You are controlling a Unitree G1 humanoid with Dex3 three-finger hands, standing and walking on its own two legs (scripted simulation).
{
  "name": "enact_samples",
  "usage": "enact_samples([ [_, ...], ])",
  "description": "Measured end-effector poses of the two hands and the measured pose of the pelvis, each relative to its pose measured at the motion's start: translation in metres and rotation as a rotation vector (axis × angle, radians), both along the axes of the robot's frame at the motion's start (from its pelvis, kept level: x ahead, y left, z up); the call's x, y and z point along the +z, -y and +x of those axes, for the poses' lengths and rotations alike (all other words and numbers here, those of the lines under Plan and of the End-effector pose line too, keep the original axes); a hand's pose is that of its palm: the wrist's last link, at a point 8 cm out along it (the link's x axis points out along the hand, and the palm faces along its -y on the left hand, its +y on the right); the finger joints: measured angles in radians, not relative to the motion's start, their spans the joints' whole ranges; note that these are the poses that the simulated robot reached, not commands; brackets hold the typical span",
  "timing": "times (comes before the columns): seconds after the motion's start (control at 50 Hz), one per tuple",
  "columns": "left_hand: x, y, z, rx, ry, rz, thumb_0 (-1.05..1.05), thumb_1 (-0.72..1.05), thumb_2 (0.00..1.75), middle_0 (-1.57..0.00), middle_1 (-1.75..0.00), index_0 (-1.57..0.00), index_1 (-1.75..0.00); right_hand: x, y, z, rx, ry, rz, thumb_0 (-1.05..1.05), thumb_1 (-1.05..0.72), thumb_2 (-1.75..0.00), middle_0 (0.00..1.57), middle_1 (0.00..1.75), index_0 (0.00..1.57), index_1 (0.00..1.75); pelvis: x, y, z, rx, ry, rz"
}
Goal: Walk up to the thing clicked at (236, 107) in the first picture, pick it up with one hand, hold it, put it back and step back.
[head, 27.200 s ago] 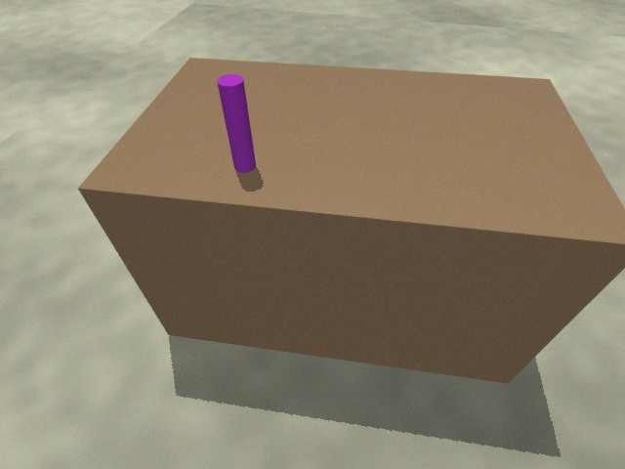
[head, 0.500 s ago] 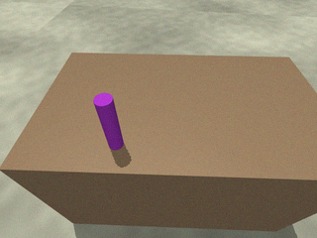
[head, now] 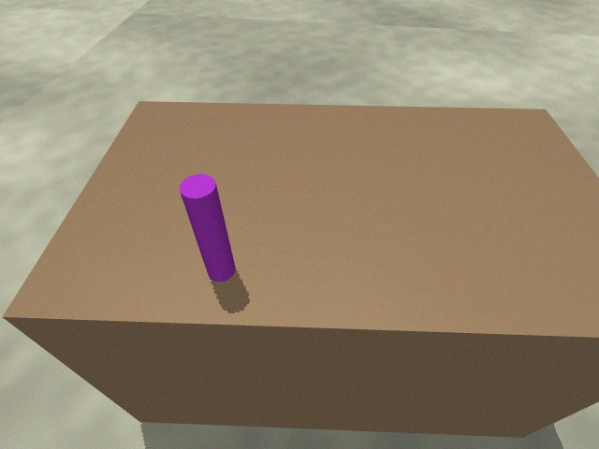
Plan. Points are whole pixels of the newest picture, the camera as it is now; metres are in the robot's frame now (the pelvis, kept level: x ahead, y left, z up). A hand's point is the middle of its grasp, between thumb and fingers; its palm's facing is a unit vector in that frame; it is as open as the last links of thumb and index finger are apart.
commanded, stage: stand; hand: left
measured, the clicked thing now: (211, 233) +0.44 +0.15 +0.02
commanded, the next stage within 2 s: step back in 0.92 s
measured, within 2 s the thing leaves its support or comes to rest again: neither
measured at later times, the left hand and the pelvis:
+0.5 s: hand out of the picture +0.06 +0.25 -0.16, palm faces -0.02 -0.94 -0.34, open 7.4 cm; pelvis +0.00 +0.00 +0.00, yaw +0 degrees
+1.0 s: hand out of the picture +0.07 +0.26 -0.16, palm faces +0.00 -0.94 -0.35, open 7.4 cm; pelvis -0.01 +0.00 +0.00, yaw +0 degrees
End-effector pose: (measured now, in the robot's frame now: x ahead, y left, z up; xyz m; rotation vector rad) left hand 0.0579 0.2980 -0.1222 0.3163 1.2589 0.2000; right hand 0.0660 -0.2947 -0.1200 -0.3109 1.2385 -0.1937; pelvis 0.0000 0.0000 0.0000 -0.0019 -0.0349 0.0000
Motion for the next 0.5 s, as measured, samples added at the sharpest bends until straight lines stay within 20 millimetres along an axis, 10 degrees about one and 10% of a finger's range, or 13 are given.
enact_samples([
  [0.5,-0.0008,0.0009,0.0011,0.002,-0.005,-0.002,0.00,0.90,0.89,-0.20,-0.30,-0.21,-0.30,-0.0002,0.0001,0.0024,0.006,-0.002,-0.002,0.01,-0.91,-0.90,0.20,0.30,0.21,0.30,-0.0001,0.0004,0.0017,0.000,-0.003,0.000],
])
